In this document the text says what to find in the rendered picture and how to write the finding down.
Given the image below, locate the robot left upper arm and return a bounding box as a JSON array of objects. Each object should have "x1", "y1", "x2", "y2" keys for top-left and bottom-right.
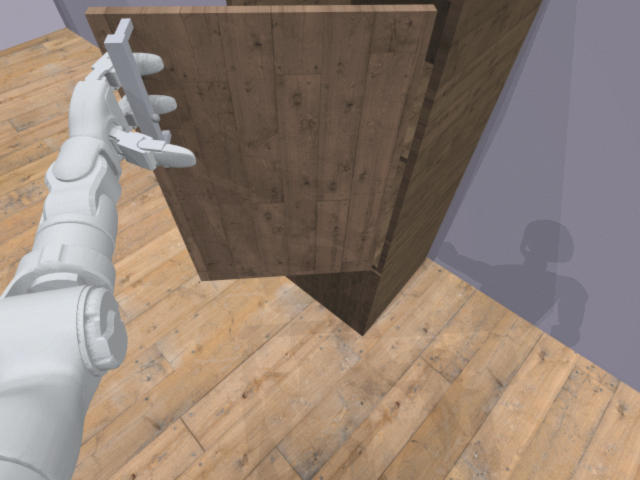
[{"x1": 0, "y1": 285, "x2": 128, "y2": 480}]

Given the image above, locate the robot left hand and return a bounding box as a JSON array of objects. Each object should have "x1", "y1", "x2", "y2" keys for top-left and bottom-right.
[{"x1": 68, "y1": 52, "x2": 196, "y2": 171}]

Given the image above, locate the cupboard door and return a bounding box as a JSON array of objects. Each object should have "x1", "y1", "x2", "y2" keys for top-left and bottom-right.
[{"x1": 85, "y1": 4, "x2": 437, "y2": 281}]

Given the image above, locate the handle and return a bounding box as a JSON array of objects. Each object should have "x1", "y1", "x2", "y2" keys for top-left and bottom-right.
[{"x1": 104, "y1": 18, "x2": 171, "y2": 144}]

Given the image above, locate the robot left forearm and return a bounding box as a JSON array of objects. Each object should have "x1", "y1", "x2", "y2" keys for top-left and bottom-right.
[{"x1": 0, "y1": 136, "x2": 122, "y2": 300}]

